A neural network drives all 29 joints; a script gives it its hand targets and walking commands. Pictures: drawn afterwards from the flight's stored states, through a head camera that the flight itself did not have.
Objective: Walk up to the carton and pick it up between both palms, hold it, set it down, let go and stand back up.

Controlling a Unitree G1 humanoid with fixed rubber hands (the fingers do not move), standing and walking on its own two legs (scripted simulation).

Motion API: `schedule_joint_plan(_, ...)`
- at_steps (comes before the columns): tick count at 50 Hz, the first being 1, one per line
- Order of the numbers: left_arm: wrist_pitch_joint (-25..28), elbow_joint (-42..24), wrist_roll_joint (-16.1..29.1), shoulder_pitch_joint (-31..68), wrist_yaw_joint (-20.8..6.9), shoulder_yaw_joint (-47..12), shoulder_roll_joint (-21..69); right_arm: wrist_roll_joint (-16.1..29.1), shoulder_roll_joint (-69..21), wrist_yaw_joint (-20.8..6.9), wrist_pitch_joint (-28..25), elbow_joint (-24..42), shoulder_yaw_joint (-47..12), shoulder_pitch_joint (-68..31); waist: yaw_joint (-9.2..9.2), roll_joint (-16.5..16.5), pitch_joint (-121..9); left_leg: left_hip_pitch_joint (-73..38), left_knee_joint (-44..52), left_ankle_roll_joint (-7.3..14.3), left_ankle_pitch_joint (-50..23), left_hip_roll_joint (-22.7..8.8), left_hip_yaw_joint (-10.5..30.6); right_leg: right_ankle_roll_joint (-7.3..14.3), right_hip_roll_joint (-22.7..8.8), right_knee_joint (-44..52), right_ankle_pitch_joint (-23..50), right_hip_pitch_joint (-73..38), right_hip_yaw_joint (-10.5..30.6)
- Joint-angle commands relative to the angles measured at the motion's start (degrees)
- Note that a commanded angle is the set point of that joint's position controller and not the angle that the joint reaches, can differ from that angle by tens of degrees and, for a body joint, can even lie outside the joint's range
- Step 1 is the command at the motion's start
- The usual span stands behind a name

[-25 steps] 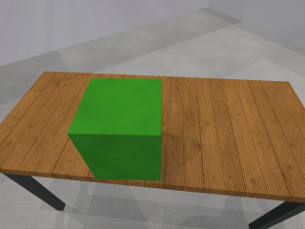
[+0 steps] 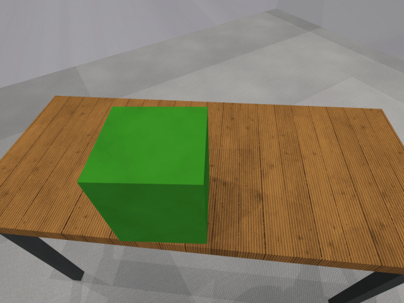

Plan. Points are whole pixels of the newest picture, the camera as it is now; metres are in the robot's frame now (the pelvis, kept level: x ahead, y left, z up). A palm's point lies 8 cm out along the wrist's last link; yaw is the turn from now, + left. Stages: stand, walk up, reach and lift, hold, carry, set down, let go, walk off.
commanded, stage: walk up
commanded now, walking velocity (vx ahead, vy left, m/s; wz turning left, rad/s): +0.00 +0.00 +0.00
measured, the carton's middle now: (161, 177) +0.38 +0.12 +0.02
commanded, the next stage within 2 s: none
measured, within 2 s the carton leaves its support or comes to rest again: neither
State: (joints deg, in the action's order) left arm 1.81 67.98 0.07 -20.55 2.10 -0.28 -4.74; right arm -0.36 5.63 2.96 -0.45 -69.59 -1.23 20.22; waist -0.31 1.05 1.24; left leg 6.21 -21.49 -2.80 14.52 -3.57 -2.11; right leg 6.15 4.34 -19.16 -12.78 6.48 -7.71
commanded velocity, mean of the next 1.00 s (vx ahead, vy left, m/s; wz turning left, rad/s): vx -0.01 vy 0.08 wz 0.00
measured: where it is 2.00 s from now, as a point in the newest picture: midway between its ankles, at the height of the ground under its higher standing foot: outside the picture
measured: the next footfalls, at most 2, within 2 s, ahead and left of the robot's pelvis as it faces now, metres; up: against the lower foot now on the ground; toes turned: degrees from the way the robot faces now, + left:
left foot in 0.78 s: +0.01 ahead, +0.22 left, +0.00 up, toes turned +4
right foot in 1.16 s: +0.00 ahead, +0.07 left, +0.00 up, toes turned -1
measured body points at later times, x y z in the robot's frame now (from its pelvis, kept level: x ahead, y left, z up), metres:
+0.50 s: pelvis -0.02 +0.04 +0.00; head +0.00 -0.01 +0.45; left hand -0.08 +0.28 -0.12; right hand -0.01 -0.21 -0.18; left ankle -0.03 +0.22 -0.65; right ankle -0.02 -0.04 -0.74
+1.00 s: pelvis -0.01 +0.18 +0.01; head +0.00 +0.22 +0.45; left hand -0.06 +0.40 -0.17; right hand +0.01 -0.04 -0.13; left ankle -0.01 +0.27 -0.74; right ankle -0.05 +0.02 -0.70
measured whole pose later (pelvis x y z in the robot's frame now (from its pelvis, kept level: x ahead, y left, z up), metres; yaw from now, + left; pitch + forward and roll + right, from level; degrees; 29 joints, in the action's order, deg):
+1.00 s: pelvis -0.01 +0.18 +0.01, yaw +0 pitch +0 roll -1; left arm -1.8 63.1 -0.9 -20.5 1.0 2.2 -10.3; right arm -0.5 6.3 1.9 -1.8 -59.6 -0.3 17.0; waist -1.6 -4.0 0.9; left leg 9.2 -18.7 2.3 10.0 -0.1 -3.6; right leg 0.4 -2.2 -42.4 -21.2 17.2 -0.3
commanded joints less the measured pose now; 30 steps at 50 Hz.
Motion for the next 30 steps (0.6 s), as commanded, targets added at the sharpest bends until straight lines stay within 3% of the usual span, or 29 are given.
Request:
schedule_joint_plan(1,0.1,0.2,0.0,-5.8,0.2,0.6,-4.1,0.1,2.8,0.2,0.0,-0.7,0.4,6.3,0.01,-1.3,3.8,4.6,1.6,2.2,-6.3,-2.7,2.5,-3.9,-11.3,4.6,12.9,-1.0,10.2)
schedule_joint_plan(13,0.0,0.3,-0.1,-5.9,0.3,0.6,-4.0,0.0,2.8,0.3,0.0,-0.8,0.3,6.4,-0.05,-1.1,4.6,4.4,1.8,2.3,-6.2,-3.0,2.6,-3.8,-11.1,4.6,12.2,-0.3,10.0)
schedule_joint_plan(14,-0.6,-3.4,-1.5,-8.7,2.5,4.4,-14.5,-0.2,16.7,0.2,2.6,2.7,5.8,1.4,-4.71,8.8,10.2,23.0,-18.1,-1.1,9.5,1.7,-5.8,-2.6,-28.3,-3.4,52.7,-8.4,24.8)
schedule_joint_plan(15,-1.0,-1.4,-1.8,-15.2,3.7,5.5,-17.7,-1.1,13.3,-0.3,4.0,3.4,5.5,3.0,-4.26,5.0,3.3,27.7,-30.7,-1.6,21.4,0.3,-1.7,0.7,-36.1,-8.9,79.2,-14.9,26.6)
schedule_joint_plan(16,-1.2,-1.7,-1.2,-15.8,4.2,5.8,-17.0,-1.2,9.3,-0.9,5.0,3.0,4.8,5.6,-2.63,3.8,-3.9,24.0,-39.2,-1.0,20.7,-0.7,2.5,2.3,-36.3,-10.1,81.3,-12.0,21.1)
schedule_joint_plan(17,-1.1,-3.3,-1.1,-15.0,4.0,5.0,-14.9,-1.0,5.1,-1.5,4.8,4.8,4.2,2.1,-3.13,-0.5,-4.5,21.3,-41.3,-1.4,16.6,0.8,5.1,-0.1,-31.0,-9.2,70.4,-5.8,18.4)
schedule_joint_plan(18,-1.5,-3.7,-2.1,-13.0,3.4,4.5,-11.8,-1.7,3.2,-1.9,4.3,6.8,3.8,-3.2,-3.72,-5.3,-4.3,22.7,-42.0,-0.3,8.9,-0.2,6.3,-0.2,-26.1,-1.7,22.9,-1.5,18.3)
schedule_joint_plan(19,-2.1,-5.6,-2.5,-7.9,3.0,4.3,-9.7,-2.5,5.2,-2.3,4.2,8.7,4.4,-6.1,-3.02,-9.3,1.6,25.6,-42.0,0.0,4.3,-0.7,6.1,-0.8,-24.0,3.7,-1.4,4.7,18.5)
schedule_joint_plan(20,-2.3,-7.3,-2.4,-3.8,2.5,4.0,-8.9,-2.7,6.6,-2.7,4.2,9.3,4.9,-5.8,-1.99,-13.4,5.5,26.6,-41.3,-0.5,1.7,0.0,4.9,-0.9,-22.5,6.7,-9.1,8.8,18.1)
schedule_joint_plan(21,-2.1,-7.9,-2.1,-3.0,2.1,3.4,-7.7,-2.7,7.6,-2.9,4.4,9.2,5.2,-4.9,-1.63,-13.8,6.7,26.2,-42.0,-0.9,0.0,0.8,4.0,-0.3,-21.7,7.5,-7.9,10.5,17.3)
schedule_joint_plan(23,-1.0,-8.0,-1.9,-4.7,1.8,3.0,-8.2,-2.2,7.5,-2.6,4.4,8.8,5.5,-2.5,-1.03,-10.2,5.4,25.3,-42.8,-1.7,-1.1,1.6,3.0,1.0,-21.9,6.1,1.7,9.8,15.7)
schedule_joint_plan(25,0.2,-8.3,-2.1,-5.4,1.4,3.2,-10.6,-1.5,7.3,-2.2,4.6,9.1,5.6,-1.7,-0.57,-10.2,3.7,24.6,-40.5,-2.3,-1.0,1.4,2.9,1.3,-21.6,4.8,6.8,8.4,14.3)
schedule_joint_plan(28,0.7,-8.9,-2.4,-5.4,0.9,3.3,-12.0,-0.9,8.0,-1.9,4.9,10.8,5.6,-4.0,-1.28,-13.8,3.7,23.8,-33.0,-2.8,-0.8,0.7,1.6,1.2,-20.6,5.2,2.8,7.7,13.1)
schedule_joint_plan(30,0.5,-9.2,-2.4,-6.3,0.9,4.0,-14.1,-1.0,8.3,-2.0,5.0,12.6,5.5,-6.6,-2.54,-14.3,4.1,24.0,-28.7,-2.9,0.3,0.4,0.4,2.2,-22.1,5.9,0.2,6.9,14.5)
